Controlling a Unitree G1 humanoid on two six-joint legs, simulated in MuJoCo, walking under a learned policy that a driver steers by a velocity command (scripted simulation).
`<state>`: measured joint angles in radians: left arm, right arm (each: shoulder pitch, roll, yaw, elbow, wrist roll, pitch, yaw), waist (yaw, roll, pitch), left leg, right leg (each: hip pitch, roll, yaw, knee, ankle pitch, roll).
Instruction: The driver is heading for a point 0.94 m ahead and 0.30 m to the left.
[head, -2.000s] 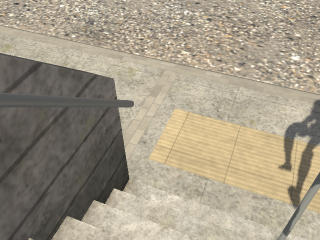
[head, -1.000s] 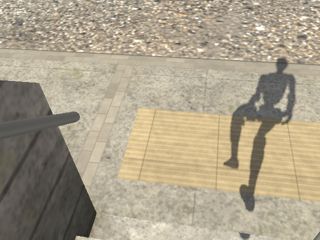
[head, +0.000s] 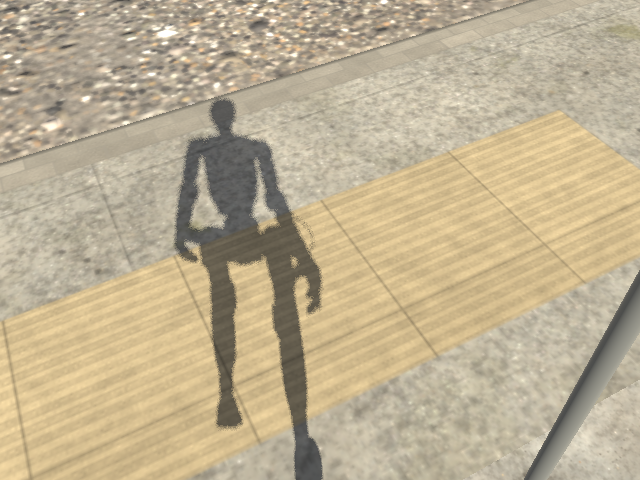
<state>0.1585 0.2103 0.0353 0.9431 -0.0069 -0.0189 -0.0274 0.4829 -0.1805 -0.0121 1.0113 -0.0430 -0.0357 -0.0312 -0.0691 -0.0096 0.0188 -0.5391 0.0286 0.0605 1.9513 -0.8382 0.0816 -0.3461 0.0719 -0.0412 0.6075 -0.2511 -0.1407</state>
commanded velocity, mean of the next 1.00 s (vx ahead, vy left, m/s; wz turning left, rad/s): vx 0.50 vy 0.00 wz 0.04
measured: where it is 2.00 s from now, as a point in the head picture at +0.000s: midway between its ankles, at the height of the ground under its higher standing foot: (290, 368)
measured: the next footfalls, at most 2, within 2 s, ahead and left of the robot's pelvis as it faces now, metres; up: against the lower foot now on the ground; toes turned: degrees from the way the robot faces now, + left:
left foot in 0.44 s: +0.28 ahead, +0.12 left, -0.21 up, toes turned -1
right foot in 0.96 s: +0.68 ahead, -0.10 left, -0.41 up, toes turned +3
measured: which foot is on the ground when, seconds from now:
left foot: up 0.00-0.42, down 0.44-0.96, up 0.98-1.00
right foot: down 0.00-0.44, up 0.46-0.94, down 0.96-1.00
